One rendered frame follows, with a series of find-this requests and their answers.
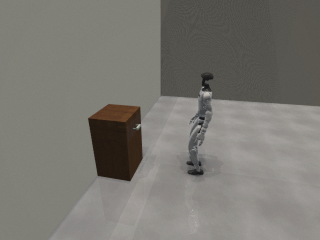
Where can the cabinet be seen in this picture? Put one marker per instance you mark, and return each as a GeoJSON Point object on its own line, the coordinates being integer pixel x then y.
{"type": "Point", "coordinates": [115, 156]}

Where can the handle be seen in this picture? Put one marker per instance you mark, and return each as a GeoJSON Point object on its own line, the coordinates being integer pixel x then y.
{"type": "Point", "coordinates": [138, 126]}

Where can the right robot hand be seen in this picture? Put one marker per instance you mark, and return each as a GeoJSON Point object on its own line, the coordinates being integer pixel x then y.
{"type": "Point", "coordinates": [193, 118]}

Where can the left robot forearm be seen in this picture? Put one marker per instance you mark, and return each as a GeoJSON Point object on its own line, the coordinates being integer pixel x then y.
{"type": "Point", "coordinates": [206, 122]}

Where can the robot left thigh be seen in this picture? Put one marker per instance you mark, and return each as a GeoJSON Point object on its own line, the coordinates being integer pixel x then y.
{"type": "Point", "coordinates": [193, 137]}

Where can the drawer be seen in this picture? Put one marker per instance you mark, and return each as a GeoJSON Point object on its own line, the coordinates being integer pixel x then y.
{"type": "Point", "coordinates": [133, 124]}

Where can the robot left upper arm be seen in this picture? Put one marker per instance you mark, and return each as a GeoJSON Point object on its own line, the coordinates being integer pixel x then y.
{"type": "Point", "coordinates": [208, 103]}

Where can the left robot hand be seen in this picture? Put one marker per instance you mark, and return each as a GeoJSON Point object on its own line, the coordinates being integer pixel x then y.
{"type": "Point", "coordinates": [200, 136]}

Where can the robot head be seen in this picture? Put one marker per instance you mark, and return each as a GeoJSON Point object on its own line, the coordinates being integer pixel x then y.
{"type": "Point", "coordinates": [206, 77]}

